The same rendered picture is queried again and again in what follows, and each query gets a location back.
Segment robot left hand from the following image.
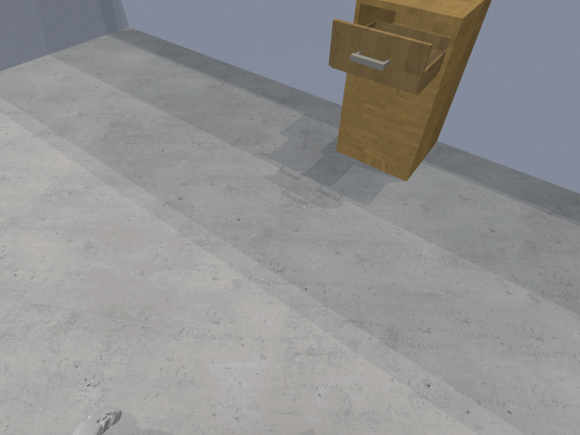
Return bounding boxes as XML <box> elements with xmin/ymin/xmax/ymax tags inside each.
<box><xmin>71</xmin><ymin>409</ymin><xmax>121</xmax><ymax>435</ymax></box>

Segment drawer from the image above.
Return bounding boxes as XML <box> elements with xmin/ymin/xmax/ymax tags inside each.
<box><xmin>329</xmin><ymin>19</ymin><xmax>450</xmax><ymax>95</ymax></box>

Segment handle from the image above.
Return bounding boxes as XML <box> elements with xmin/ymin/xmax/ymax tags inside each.
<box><xmin>350</xmin><ymin>51</ymin><xmax>391</xmax><ymax>71</ymax></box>
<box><xmin>369</xmin><ymin>81</ymin><xmax>399</xmax><ymax>93</ymax></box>

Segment cabinet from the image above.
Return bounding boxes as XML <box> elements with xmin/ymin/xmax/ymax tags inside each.
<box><xmin>336</xmin><ymin>0</ymin><xmax>491</xmax><ymax>181</ymax></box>

